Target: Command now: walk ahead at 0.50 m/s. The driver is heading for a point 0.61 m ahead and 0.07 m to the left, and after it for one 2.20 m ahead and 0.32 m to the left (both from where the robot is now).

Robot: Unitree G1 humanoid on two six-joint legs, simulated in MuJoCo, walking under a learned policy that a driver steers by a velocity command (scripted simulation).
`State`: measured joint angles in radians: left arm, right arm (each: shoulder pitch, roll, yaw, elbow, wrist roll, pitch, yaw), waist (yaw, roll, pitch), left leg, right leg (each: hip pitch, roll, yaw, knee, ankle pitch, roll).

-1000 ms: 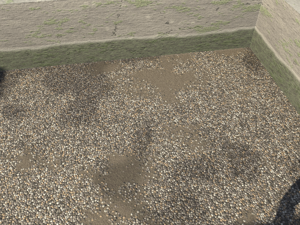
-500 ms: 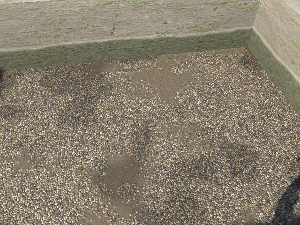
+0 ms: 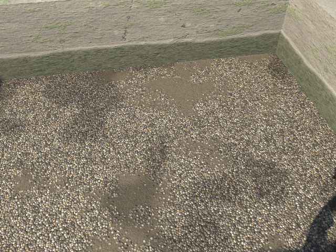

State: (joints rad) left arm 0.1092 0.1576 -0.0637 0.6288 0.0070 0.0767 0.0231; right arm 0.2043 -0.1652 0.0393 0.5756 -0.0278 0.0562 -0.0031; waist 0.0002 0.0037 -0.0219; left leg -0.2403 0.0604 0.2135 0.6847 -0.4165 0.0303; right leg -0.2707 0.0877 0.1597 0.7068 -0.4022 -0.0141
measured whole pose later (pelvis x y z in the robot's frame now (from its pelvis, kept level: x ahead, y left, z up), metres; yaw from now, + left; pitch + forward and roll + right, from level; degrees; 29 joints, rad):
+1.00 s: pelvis +0.01 -0.01 +0.00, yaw +0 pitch -1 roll +0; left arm 0.10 0.16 -0.06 0.63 0.00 0.08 0.02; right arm 0.20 -0.17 0.04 0.59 -0.03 0.06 -0.01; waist 0.00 0.01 -0.02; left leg -0.21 0.07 0.21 0.67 -0.42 0.01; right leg -0.25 0.09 0.14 0.69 -0.41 -0.03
